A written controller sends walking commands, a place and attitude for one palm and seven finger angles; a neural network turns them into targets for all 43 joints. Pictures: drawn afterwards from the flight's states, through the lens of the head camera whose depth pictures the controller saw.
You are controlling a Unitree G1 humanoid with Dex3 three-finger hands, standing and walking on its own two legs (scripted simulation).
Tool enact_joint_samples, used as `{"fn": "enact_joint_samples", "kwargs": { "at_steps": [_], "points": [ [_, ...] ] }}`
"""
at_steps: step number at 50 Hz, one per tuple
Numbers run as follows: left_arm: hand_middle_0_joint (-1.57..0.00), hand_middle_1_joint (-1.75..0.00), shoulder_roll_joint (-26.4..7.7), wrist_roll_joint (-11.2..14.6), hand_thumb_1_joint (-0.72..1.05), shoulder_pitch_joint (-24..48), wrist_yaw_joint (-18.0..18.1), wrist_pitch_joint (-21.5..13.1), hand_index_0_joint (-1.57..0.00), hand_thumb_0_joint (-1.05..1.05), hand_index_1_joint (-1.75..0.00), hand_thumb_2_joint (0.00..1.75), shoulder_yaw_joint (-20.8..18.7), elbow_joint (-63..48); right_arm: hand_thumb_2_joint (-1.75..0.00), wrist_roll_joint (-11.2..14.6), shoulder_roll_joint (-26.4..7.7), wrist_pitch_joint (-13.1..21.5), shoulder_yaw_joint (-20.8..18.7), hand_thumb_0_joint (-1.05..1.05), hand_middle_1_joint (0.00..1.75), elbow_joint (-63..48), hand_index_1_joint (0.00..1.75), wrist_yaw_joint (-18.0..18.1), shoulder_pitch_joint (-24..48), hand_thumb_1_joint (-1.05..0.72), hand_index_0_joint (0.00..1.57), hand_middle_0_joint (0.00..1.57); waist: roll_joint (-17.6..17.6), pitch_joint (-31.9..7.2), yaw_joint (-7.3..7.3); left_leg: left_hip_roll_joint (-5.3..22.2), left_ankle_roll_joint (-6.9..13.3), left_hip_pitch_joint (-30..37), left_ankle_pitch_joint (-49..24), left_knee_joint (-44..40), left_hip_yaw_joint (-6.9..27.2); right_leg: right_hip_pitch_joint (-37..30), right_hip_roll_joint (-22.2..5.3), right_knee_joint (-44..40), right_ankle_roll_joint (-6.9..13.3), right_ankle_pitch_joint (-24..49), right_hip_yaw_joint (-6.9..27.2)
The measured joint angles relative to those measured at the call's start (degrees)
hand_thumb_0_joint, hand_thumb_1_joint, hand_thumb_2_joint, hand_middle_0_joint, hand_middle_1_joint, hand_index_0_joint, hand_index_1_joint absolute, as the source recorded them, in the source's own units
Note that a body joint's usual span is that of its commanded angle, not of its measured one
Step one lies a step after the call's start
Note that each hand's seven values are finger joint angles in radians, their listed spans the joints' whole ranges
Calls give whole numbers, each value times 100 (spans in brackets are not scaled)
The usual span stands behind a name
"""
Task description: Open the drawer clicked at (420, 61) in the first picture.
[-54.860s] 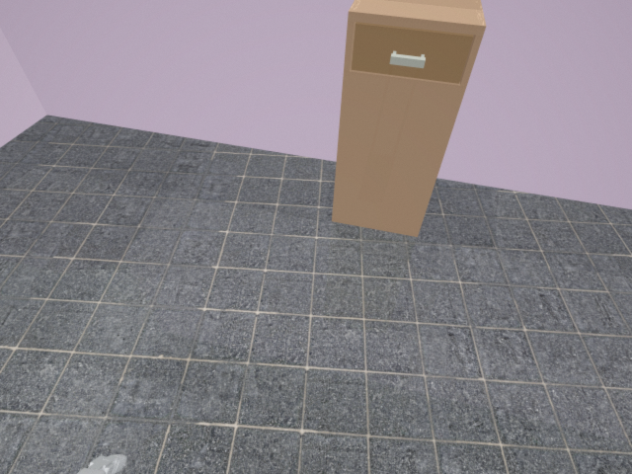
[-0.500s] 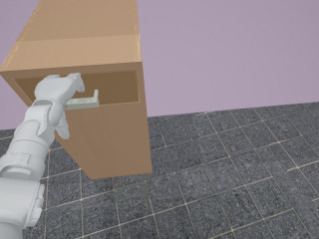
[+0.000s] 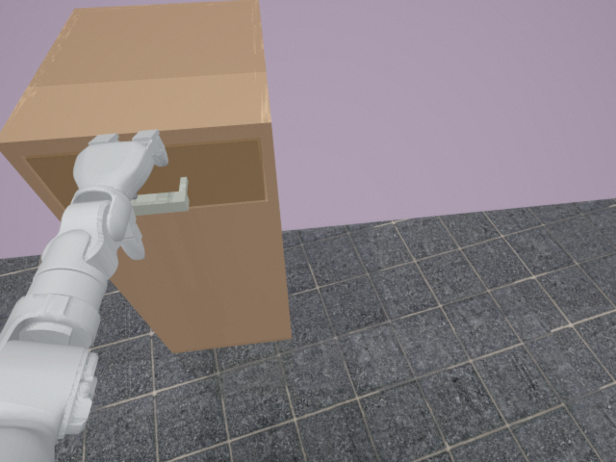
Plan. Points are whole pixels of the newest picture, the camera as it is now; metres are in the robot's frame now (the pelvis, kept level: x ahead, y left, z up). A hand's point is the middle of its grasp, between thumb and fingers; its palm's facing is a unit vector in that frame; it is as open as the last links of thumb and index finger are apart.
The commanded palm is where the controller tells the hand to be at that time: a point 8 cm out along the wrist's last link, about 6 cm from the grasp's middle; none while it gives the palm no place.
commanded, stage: re-aim the fingers above the handle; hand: left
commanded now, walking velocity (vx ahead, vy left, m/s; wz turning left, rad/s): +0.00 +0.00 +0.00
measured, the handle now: (156, 194) +0.52 +0.25 +0.02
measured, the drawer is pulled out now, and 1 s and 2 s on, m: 0.00 0.00 0.00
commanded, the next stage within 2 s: none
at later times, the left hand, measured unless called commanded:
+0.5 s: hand (129, 197) +0.45 +0.24 +0.09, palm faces +0.00 -0.02 -1.00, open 13.9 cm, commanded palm +0.42 +0.24 +0.14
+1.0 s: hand (122, 203) +0.44 +0.26 +0.08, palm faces -0.02 -0.02 -1.00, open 13.9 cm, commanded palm +0.42 +0.24 +0.14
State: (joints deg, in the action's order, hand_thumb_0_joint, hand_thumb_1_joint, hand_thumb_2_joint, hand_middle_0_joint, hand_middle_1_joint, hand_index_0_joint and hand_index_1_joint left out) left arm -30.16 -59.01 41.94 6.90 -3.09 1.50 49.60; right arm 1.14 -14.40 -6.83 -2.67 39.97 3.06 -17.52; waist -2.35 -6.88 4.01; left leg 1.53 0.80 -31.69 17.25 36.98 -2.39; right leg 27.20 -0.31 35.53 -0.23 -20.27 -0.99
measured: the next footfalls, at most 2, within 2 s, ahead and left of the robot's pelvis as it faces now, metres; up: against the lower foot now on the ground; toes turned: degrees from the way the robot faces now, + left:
none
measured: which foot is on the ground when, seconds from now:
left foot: down 0.00-1.00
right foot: down 0.00-1.00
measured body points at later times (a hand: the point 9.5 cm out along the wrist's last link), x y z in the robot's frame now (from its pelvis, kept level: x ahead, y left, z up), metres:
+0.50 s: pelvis -0.01 -0.01 +0.00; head +0.05 -0.02 +0.45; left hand +0.44 +0.24 +0.15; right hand +0.06 -0.28 -0.13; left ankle +0.00 +0.11 -0.72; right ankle -0.04 -0.13 -0.72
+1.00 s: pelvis +0.00 +0.00 +0.00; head +0.05 -0.02 +0.45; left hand +0.44 +0.25 +0.14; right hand +0.06 -0.28 -0.13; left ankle +0.00 +0.11 -0.72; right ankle -0.04 -0.13 -0.72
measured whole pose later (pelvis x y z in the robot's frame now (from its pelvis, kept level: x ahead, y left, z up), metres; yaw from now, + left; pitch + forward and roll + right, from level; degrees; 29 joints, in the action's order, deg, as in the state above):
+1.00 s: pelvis +0.00 +0.00 +0.00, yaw +0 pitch +12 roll -1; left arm -30.3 -57.6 38.7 8.6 0.5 1.8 48.0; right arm 1.5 -15.3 -6.7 -3.8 40.9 2.2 -18.2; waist -3.3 -7.1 2.9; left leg 1.7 0.6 -30.9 17.1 36.0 -2.5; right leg 26.6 -0.1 34.7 -0.1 -20.1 -0.7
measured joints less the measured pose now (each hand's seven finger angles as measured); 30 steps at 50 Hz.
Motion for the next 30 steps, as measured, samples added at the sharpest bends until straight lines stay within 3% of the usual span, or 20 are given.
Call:
{"fn": "enact_joint_samples", "kwargs": {
  "at_steps": [6, 12, 30],
  "points": [
    [-32, -120, -55, -64, -49, -98, 225, 24, -31, 0, -120, 30, -188, 55, -90, -3, -80, 5, -48, 0, 30, -100, 29, -65, -4, -90, 20, 21, -35, 26, -42, 31, -19, -77, -17, 16, -52, 129, 27, 77, 19, 7, 56],
    [-32, -120, -5, 5, -49, -360, 259, 112, -31, -1, -120, 30, -90, -114, -90, 17, -81, 2, -89, 0, 30, -16, 29, -71, -74, -90, 20, 21, -69, 35, -119, 29, -38, -26, -46, -25, 2, 59, 30, 41, 37, 11, 3],
    [-32, -120, 27, 43, -49, -68, 168, 165, -31, -1, -120, 30, -16, 197, -90, 41, -93, 29, -21, 0, 30, 11, 29, -34, -3, -90, 20, 21, -84, 33, -31, 34, -52, 46, -80, -103, -20, 18, 37, 2, 49, 35, 28]
  ]
}}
